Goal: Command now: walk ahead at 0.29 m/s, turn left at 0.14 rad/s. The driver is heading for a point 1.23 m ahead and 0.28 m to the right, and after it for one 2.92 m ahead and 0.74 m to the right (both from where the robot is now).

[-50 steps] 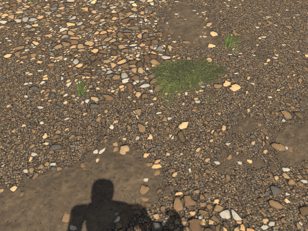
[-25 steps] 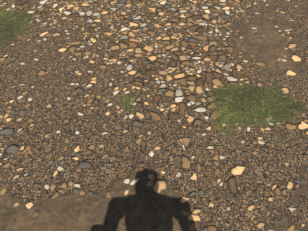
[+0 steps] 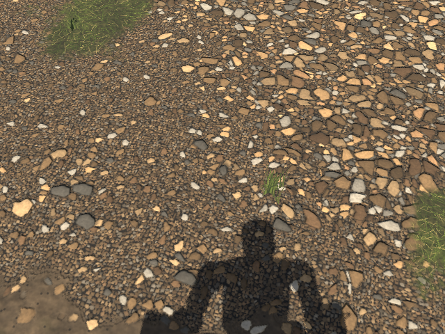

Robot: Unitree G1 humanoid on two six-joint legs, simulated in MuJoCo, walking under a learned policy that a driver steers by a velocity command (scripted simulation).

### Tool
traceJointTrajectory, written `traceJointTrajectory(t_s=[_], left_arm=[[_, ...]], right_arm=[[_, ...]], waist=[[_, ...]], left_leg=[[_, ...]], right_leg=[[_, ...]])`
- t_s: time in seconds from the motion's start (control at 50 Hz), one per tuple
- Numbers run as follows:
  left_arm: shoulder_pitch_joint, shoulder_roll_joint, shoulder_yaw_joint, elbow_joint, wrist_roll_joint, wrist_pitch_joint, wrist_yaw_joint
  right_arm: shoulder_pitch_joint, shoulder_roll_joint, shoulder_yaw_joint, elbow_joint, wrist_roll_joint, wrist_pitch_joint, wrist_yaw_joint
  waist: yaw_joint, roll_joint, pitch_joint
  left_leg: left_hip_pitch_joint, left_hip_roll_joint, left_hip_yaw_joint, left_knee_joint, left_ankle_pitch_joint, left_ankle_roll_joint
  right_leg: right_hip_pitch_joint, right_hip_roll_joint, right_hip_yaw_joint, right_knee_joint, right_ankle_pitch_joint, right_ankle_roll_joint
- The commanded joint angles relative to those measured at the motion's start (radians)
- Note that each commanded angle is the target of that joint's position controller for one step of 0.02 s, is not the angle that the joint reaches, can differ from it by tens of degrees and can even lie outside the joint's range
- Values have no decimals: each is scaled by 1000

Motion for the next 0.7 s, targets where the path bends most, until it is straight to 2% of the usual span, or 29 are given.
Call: traceJointTrajectory(t_s=[0.02,0.06,0.1,0.14,0.22,0.24,0.26,0.28,0.3,0.32,0.34,0.36,0.38,0.4,0.42,0.46,0.5,0.58,0.62,0.66,0.68,0.7], left_arm=[[83,37,15,-28,17,19,10],[17,13,3,-47,21,19,10],[-57,8,-3,-61,17,15,3],[-98,23,-1,-69,13,17,-6],[-128,56,8,-78,22,17,-16],[-103,60,11,-69,23,16,-19],[-67,92,23,-54,24,16,-16],[-50,146,38,-51,24,18,-11],[37,159,51,-31,11,30,-8],[162,152,56,-3,-5,43,-7],[181,128,45,4,-1,38,-8],[116,122,40,-16,6,30,-6],[48,116,40,-32,11,24,-2],[-2,94,34,-41,14,19,-1],[-33,78,30,-45,15,18,0],[-47,90,37,-43,7,19,1],[-38,111,44,-33,-5,20,4],[23,144,56,-2,-17,25,2],[22,142,54,5,-25,31,0],[14,108,43,10,-25,38,-1],[-1,59,27,5,-17,38,-2],[-37,-27,4,-17,2,32,-6]], right_arm=[[-51,-129,-35,-53,-6,-37,-10],[-49,-126,-33,-30,0,-30,-25],[-16,-137,-36,-4,3,-21,-35],[14,-143,-35,26,4,-16,-38],[10,-138,-35,69,12,-7,-39],[7,-138,-35,76,18,-4,-41],[35,-130,-33,82,13,-3,-43],[119,-108,-28,89,-5,-10,-41],[163,-69,-15,100,1,-18,-41],[92,-99,-17,83,17,-21,-37],[6,-140,-31,60,35,-15,-33],[-32,-146,-37,48,37,-9,-32],[-54,-138,-39,40,28,-7,-33],[-55,-127,-42,43,18,-7,-35],[-40,-109,-42,53,12,-8,-38],[-26,-77,-37,75,9,-11,-41],[-48,-54,-28,78,7,-18,-39],[-96,-73,-26,77,19,-23,-30],[-84,-84,-29,89,20,-28,-27],[2,-87,-36,128,18,-29,-28],[92,-107,-46,158,21,-31,-32],[204,-179,-62,180,13,-34,-40]], waist=[[57,60,-108],[43,78,-105],[8,91,-110],[-11,98,-113],[-2,106,-99],[17,97,-106],[18,65,-130],[-29,-17,-177],[2,-148,-254],[80,-220,-258],[106,-173,-198],[86,-118,-134],[59,-98,-89],[29,-84,-66],[7,-88,-69],[-4,-105,-80],[-1,-106,-81],[19,-105,-77],[0,-90,-69],[-45,-73,-70],[-82,-26,-78],[-112,190,-87]], left_leg=[[70,265,-158,-159,725,182],[61,228,-89,-152,729,152],[73,209,-62,-143,691,126],[108,224,-80,-130,626,119],[187,260,-141,-39,541,103],[191,247,-150,-1,451,86],[175,203,-142,57,354,60],[64,126,-107,158,169,29],[-159,38,-29,333,-81,-19],[-323,-2,2,523,-377,-49],[-448,38,-57,694,-452,-46],[-480,84,-76,750,-373,-38],[-463,118,-76,726,-303,-34],[-413,145,-80,665,-260,-32],[-347,153,-71,607,-230,-33],[-241,138,-23,487,-164,-42],[-154,128,-2,353,-91,-51],[-93,114,16,197,-33,-63],[-18,103,33,128,-10,-52],[109,87,48,85,-57,-35],[215,129,-14,35,-110,-17],[331,326,-294,-110,-251,42]], right_leg=[[13,-11,23,-127,114,15],[48,5,12,-302,240,16],[103,36,-1,-448,374,8],[137,56,8,-524,430,4],[159,69,17,-620,328,-44],[213,77,6,-679,362,-65],[311,61,21,-697,501,-89],[487,-13,91,-647,593,-141],[701,-122,268,-677,396,-257],[759,-224,505,-826,38,-336],[728,-257,623,-910,-235,-342],[638,-244,596,-937,-331,-313],[532,-224,536,-961,-302,-286],[447,-195,472,-982,-237,-256],[385,-160,402,-1000,-178,-230],[310,-110,276,-1024,-73,-215],[267,-85,199,-1030,-13,-212],[292,-114,190,-1010,-39,-217],[262,-115,185,-974,-98,-199],[194,-81,161,-887,-159,-169],[121,-40,126,-767,-158,-137],[-33,64,-9,-399,-117,-64]])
